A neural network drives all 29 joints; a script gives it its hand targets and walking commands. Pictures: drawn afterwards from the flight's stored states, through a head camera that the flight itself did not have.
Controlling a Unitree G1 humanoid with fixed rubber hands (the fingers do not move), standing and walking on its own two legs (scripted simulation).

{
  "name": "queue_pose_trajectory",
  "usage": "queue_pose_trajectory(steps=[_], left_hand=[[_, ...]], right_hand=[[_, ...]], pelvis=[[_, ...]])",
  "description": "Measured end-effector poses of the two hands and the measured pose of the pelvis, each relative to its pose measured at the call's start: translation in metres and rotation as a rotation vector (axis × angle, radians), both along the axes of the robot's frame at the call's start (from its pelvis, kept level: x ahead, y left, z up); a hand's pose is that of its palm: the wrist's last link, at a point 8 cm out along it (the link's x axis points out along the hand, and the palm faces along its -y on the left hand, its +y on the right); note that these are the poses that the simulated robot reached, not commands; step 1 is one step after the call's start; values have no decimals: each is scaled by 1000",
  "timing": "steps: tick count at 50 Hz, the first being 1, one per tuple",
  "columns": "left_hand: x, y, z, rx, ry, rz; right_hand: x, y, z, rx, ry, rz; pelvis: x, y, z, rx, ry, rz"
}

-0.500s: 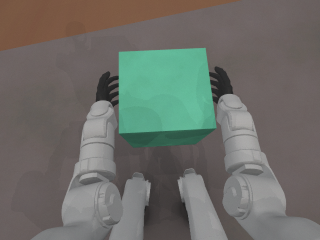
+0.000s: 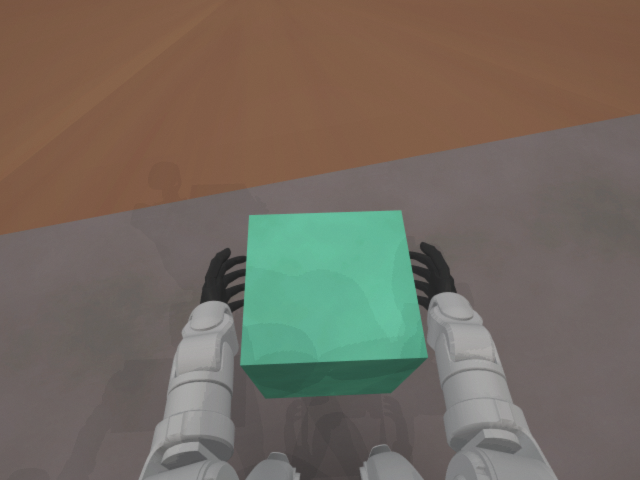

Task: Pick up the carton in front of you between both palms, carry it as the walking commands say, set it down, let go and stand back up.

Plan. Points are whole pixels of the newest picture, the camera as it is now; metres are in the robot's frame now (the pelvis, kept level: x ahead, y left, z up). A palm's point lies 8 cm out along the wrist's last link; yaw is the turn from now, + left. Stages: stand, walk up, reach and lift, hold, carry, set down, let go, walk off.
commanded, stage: reach and lift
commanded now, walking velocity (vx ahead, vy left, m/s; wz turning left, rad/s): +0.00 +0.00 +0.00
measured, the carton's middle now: (327, 313) +0.35 +0.00 -0.10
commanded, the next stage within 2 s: hold in 1.30 s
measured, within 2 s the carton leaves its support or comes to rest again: neither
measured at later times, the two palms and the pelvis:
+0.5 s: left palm (190, 303) +0.30 +0.15 +0.07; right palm (462, 296) +0.30 -0.15 +0.07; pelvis +0.01 +0.00 +0.05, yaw +0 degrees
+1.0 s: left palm (189, 292) +0.31 +0.15 +0.08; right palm (465, 283) +0.31 -0.15 +0.08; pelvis +0.02 +0.00 +0.05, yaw +0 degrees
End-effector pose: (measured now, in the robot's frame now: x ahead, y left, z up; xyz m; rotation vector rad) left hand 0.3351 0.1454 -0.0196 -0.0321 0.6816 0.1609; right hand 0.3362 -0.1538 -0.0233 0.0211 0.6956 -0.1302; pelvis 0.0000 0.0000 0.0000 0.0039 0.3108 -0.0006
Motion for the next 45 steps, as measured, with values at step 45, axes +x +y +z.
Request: queue_pose_trajectory(steps=[45], left_hand=[[-28,4,99,47,-4,-45]], right_hand=[[-30,4,100,-43,-6,21]], pelvis=[[11,-2,50,-3,-367,-1]])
